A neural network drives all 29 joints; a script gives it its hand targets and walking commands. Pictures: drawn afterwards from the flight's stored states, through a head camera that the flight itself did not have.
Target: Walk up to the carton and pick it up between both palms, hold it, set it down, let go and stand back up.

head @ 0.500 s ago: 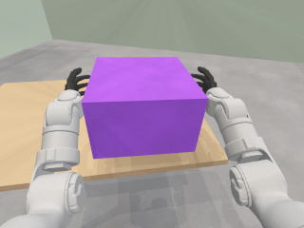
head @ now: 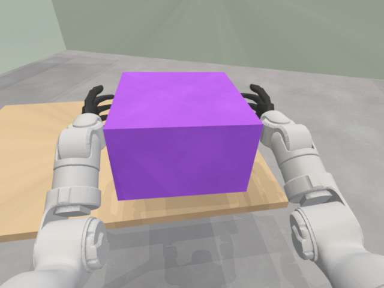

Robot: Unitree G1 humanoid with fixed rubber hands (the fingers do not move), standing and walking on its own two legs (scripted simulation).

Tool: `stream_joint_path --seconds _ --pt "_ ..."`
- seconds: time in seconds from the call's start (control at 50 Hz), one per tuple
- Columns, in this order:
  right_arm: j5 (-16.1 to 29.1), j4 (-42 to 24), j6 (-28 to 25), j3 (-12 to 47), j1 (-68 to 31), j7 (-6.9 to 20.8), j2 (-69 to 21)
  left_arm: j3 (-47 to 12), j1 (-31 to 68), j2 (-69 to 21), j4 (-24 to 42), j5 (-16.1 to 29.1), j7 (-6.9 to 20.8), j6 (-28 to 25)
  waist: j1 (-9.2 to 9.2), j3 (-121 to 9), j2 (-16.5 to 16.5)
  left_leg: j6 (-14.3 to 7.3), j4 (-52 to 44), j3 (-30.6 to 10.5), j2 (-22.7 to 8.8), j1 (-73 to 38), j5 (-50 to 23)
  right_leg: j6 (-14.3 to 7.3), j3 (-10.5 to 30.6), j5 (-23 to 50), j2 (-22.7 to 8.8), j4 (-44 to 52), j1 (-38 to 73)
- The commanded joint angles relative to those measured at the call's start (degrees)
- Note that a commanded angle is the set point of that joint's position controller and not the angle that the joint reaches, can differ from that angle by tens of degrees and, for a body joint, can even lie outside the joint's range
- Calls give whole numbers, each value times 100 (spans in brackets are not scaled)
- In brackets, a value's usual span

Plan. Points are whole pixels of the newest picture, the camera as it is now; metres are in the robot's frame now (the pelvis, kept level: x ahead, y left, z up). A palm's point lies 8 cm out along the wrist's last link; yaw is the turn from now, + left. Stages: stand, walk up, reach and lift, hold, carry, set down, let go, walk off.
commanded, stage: hold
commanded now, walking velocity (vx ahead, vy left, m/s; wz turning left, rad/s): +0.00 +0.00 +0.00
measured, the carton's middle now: (179, 126) +0.41 +0.01 +0.19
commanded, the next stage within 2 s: none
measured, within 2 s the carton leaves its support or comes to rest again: neither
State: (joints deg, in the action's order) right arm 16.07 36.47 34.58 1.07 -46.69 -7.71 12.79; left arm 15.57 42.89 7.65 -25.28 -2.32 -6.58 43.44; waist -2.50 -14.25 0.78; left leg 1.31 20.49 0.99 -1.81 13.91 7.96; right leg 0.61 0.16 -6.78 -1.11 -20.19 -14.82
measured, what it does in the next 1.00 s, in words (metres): stands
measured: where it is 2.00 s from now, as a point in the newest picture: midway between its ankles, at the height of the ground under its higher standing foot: outside the picture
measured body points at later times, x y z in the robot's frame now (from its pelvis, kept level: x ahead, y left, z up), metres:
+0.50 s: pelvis +0.00 +0.00 +0.00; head -0.08 +0.00 +0.44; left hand +0.38 +0.18 +0.23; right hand +0.38 -0.18 +0.23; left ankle +0.03 +0.13 -0.75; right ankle +0.04 -0.13 -0.75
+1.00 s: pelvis +0.00 +0.00 +0.00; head -0.09 +0.00 +0.44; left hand +0.38 +0.18 +0.23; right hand +0.38 -0.18 +0.23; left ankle +0.03 +0.13 -0.75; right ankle +0.04 -0.13 -0.75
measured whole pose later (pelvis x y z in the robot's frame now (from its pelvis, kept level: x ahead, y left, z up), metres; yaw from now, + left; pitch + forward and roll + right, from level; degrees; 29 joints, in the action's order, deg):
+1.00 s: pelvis +0.00 +0.00 +0.00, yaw +0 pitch +1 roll +0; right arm 16.1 36.5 34.6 1.1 -46.7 -7.8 12.8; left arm 15.6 43.0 7.7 -25.3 -2.3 -6.5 43.4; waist -2.5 -14.3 0.8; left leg 1.3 20.5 1.0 -1.8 13.9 8.0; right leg 0.6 0.3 -6.8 -1.1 -20.2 -14.8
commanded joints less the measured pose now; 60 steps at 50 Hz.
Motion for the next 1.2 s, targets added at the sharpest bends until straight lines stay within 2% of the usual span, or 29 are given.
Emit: stream_joint_path --seconds 0.0,0.1,0.14,0.18,0.22,0.28,0.36,0.38,0.4,0.42,0.46,0.48,0.5,0.52,0.58,0.6,0.62,0.64,0.66,0.68,0.76,0.78,0.84,0.9,0.94,0.96,1.0,1.08,1.18 --pt "1050 -2608 -433 1101 -6408 504 -4444 -2896 6042 -3786 1783 1322 1209 -574 -550 -2345 7 -59 -168 -331 508 -465 -202 156 132 744 425 421 1424" --pt "1000 -2380 -403 1093 -6309 530 -4446 -2777 6009 -3652 1611 1246 1275 -552 -497 -2246 -59 -93 -250 -265 517 -353 -79 188 138 560 396 422 1524" --pt "1075 -2839 -472 1247 -6626 529 -4590 -2813 6018 -3751 1745 1320 1221 -589 -355 -2677 -128 -137 -201 -243 513 -337 -241 183 183 810 394 355 1642" --pt "1087 -2648 -437 1168 -6405 507 -4543 -2837 6103 -3744 1887 1339 1243 -612 -493 -2551 80 -84 -183 -264 534 -335 -191 196 208 775 357 339 1650" --pt "1047 -2589 -435 1169 -6472 517 -4503 -2761 5992 -3681 1607 1198 1236 -549 -424 -2362 -47 -101 -216 -287 511 -369 -21 174 171 483 400 438 1490" --pt "1014 -2515 -429 1059 -6389 543 -4442 -2964 6170 -3892 1875 1341 1199 -587 -533 -2370 30 -48 -251 -340 483 -395 -48 125 143 571 444 402 1434" --pt "1099 -2763 -439 1236 -6415 490 -4510 -2819 5792 -3735 1784 1221 1210 -529 -425 -2383 -18 -72 -149 -297 532 -437 -354 195 150 936 411 411 1612" --pt "1132 -2855 -436 1269 -6396 478 -4464 -2818 5708 -3723 1740 1262 1231 -525 -463 -2388 -127 -105 -163 -302 525 -372 -323 204 178 982 374 382 1726" --pt "1092 -2806 -453 1172 -6380 497 -4496 -2989 6105 -3798 2089 1364 1229 -591 -582 -2676 94 -57 -179 -324 501 -466 -270 155 171 881 395 370 1653" --pt "1097 -2666 -443 1165 -6405 492 -4568 -2993 6282 -3796 2158 1361 1192 -614 -458 -2595 129 -37 -177 -303 502 -430 -215 107 175 798 424 354 1662" --pt "1017 -2528 -403 1096 -6358 507 -4379 -2803 5939 -3707 1668 1261 1226 -553 -466 -2265 20 -75 -230 -337 499 -381 -99 152 146 707 414 399 1509" --pt "1050 -2502 -386 1097 -6222 508 -4454 -2903 5952 -3761 1877 1272 1221 -558 -548 -2270 130 -32 -201 -358 483 -395 -245 152 144 836 403 371 1484" --pt "1049 -2809 -432 1201 -6445 486 -4479 -2841 5798 -3803 1762 1249 1242 -534 -445 -2360 -30 -91 -190 -309 507 -393 -253 165 166 820 409 417 1618" --pt "1092 -2606 -392 1196 -6202 475 -4420 -2935 5915 -3753 1982 1237 1218 -545 -519 -2345 194 -36 -153 -306 520 -473 -368 170 159 921 413 388 1572" --pt "1085 -2719 -444 1165 -6552 520 -4497 -2929 6086 -3807 1738 1343 1218 -564 -461 -2485 28 -86 -180 -296 493 -410 -144 147 170 682 412 400 1483" --pt "1091 -2688 -442 1217 -6404 521 -4495 -2988 6138 -3827 2052 1393 1188 -599 -470 -2703 46 -57 -161 -314 478 -496 -295 156 159 788 434 368 1529" --pt "1038 -2586 -427 1135 -6369 529 -4443 -2963 6041 -3794 1790 1335 1205 -571 -536 -2511 146 -61 -182 -316 472 -506 -172 139 166 686 411 398 1409" --pt "1121 -2843 -456 1295 -6488 511 -4579 -2886 6004 -3720 1971 1331 1191 -582 -401 -2680 -35 -95 -103 -275 490 -481 -345 170 196 944 399 355 1590" --pt "1060 -2845 -421 1216 -6533 501 -4444 -2839 5742 -3731 1623 1263 1190 -514 -414 -2316 -89 -111 -128 -318 500 -388 -267 165 185 881 392 410 1502" --pt "1117 -2680 -404 1176 -6236 486 -4428 -2888 5840 -3764 1888 1286 1208 -545 -533 -2348 -9 -58 -166 -361 508 -436 -289 158 143 908 457 381 1582" --pt "1114 -2654 -407 1245 -6273 533 -4597 -2866 6094 -3689 2066 1372 1185 -611 -415 -2627 -22 -104 -162 -261 517 -446 -288 164 175 862 406 342 1601" --pt "1006 -2608 -409 1070 -6253 515 -4390 -2928 5996 -3801 1837 1396 1204 -565 -602 -2410 0 -63 -167 -335 505 -436 -185 168 160 799 422 354 1536" --pt "1061 -2427 -406 1030 -6414 524 -4431 -2769 6172 -3707 1677 1243 1219 -563 -440 -2194 27 -70 -234 -295 478 -352 -5 132 150 522 419 440 1384" --pt "1033 -2697 -433 1221 -6420 523 -4438 -2855 5832 -3747 1680 1293 1228 -554 -491 -2445 -147 -128 -202 -303 495 -441 -188 183 155 682 406 413 1546" --pt "1146 -2639 -399 1184 -6309 506 -4418 -2891 5930 -3740 1800 1276 1227 -568 -534 -2437 63 -79 -195 -314 495 -422 -167 170 162 762 397 388 1516" --pt "1059 -2706 -449 1200 -6464 534 -4519 -2921 6060 -3783 1876 1341 1212 -581 -442 -2513 -42 -93 -133 -309 485 -426 -268 160 169 828 424 358 1530" --pt "995 -2444 -408 1038 -6351 541 -4376 -2732 5942 -3672 1578 1189 1241 -532 -455 -2266 81 -84 -246 -269 489 -331 36 153 159 443 388 442 1458" --pt "1061 -2796 -449 1226 -6581 533 -4579 -2907 5990 -3765 1779 1326 1207 -603 -429 -2547 -89 -119 -177 -292 487 -316 -153 189 198 679 387 397 1542" --pt "1003 -2328 -384 1022 -6247 506 -4377 -2746 5887 -3759 1590 1226 1244 -534 -536 -2150 15 -70 -217 -333 494 -369 -23 139 152 565 410 447 1471"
